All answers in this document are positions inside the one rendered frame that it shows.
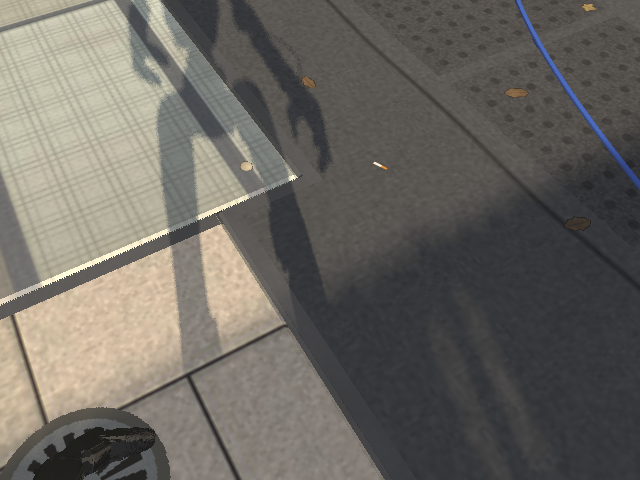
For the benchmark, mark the robot left hand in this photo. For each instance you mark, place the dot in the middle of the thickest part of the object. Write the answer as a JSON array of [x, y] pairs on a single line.
[[91, 451]]

